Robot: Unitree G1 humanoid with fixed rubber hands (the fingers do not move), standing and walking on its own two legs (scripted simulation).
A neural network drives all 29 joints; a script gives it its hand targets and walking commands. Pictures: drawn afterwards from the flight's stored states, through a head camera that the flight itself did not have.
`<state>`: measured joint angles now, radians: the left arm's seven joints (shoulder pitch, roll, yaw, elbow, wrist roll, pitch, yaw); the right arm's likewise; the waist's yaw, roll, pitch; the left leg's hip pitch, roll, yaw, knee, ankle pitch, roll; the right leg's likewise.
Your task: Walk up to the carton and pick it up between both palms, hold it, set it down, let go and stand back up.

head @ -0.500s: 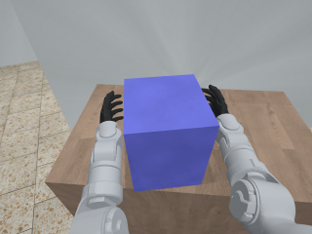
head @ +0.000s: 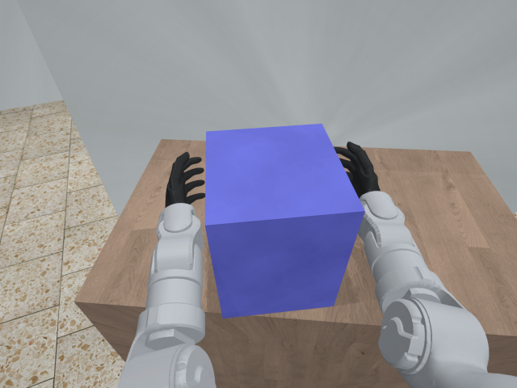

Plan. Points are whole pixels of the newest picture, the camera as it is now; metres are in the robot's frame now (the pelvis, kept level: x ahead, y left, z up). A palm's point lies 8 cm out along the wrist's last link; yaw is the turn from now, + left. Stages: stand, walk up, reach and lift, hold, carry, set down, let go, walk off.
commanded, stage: set down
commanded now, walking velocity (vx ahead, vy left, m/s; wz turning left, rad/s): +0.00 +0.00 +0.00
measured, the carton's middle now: (271, 221) +0.40 +0.00 +0.06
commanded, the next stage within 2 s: none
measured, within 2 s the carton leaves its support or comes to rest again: neither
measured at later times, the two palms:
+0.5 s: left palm (180, 204) +0.38 +0.14 +0.13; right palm (364, 190) +0.41 -0.15 +0.13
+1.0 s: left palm (183, 206) +0.41 +0.14 +0.10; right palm (373, 175) +0.45 -0.18 +0.12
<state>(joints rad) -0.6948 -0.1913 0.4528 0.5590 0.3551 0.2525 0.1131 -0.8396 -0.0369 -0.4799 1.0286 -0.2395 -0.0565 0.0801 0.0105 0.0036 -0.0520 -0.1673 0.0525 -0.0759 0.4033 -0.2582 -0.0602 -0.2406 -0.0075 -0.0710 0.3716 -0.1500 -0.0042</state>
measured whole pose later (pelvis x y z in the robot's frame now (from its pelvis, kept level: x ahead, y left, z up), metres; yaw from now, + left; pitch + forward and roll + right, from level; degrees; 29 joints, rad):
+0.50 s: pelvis +0.00 +0.00 +0.00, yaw +0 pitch +1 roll -1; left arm -0.69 -0.20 0.47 0.56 0.38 0.24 0.11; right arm -0.84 -0.04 -0.47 1.03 -0.26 -0.07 0.09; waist 0.01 0.00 -0.05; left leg -0.17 0.05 -0.07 0.40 -0.26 -0.06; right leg -0.24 -0.01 -0.07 0.37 -0.15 0.00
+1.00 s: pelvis +0.01 +0.00 +0.00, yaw -4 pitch +5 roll -1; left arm -0.74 -0.02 0.15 0.69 0.07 0.28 0.25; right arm -0.93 -0.32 0.07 1.10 0.30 0.00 -0.02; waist 0.11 0.00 -0.01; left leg -0.21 0.08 -0.01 0.40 -0.27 -0.06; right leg -0.31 0.02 -0.01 0.37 -0.14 -0.01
